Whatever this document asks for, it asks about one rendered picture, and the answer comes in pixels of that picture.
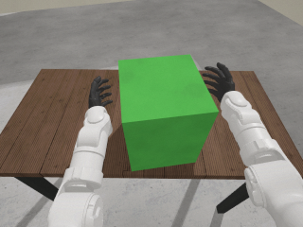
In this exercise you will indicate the robot right forearm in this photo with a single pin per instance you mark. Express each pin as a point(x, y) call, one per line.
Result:
point(255, 143)

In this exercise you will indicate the left robot hand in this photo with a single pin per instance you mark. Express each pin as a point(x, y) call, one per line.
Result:
point(95, 96)

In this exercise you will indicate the robot left forearm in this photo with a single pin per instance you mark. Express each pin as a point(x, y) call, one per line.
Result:
point(85, 172)

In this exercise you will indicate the table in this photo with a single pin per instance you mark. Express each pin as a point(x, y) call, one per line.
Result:
point(39, 140)

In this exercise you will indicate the right robot upper arm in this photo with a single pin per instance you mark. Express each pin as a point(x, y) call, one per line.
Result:
point(276, 187)

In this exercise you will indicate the carton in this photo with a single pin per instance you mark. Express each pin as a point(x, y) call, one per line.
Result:
point(167, 111)

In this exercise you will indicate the left robot upper arm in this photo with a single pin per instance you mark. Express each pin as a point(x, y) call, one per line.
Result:
point(76, 209)

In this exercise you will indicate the right robot hand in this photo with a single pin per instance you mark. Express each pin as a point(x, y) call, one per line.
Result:
point(225, 81)

